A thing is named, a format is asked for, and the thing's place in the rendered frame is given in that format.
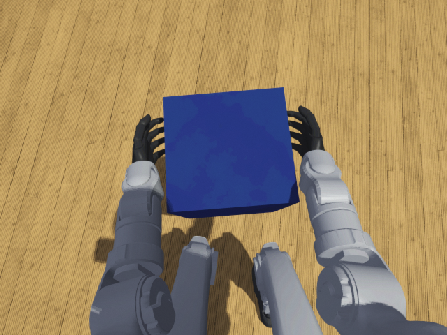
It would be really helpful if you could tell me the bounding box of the robot left forearm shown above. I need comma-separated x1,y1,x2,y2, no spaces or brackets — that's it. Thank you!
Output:
89,161,164,331

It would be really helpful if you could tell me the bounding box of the robot right forearm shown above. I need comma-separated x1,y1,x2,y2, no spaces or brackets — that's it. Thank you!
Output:
299,150,406,302

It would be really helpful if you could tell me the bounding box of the carton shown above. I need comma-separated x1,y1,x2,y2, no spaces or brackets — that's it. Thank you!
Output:
163,87,300,218

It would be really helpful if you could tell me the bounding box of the robot left upper arm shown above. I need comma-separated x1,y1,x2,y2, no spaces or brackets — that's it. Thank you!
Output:
90,274,175,335

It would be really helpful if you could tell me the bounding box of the robot left shin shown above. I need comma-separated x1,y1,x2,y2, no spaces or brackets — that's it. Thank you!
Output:
179,236,211,261

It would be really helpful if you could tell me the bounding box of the robot left hand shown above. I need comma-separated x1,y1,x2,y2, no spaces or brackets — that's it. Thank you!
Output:
132,114,165,164

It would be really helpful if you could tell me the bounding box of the robot right thigh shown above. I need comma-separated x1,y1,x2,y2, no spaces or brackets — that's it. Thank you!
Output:
253,248,323,335

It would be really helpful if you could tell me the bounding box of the robot right hand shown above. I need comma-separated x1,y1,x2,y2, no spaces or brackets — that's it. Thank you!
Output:
287,105,325,158

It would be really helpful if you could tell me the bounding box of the robot right upper arm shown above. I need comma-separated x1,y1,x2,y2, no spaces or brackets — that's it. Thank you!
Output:
316,262,447,335

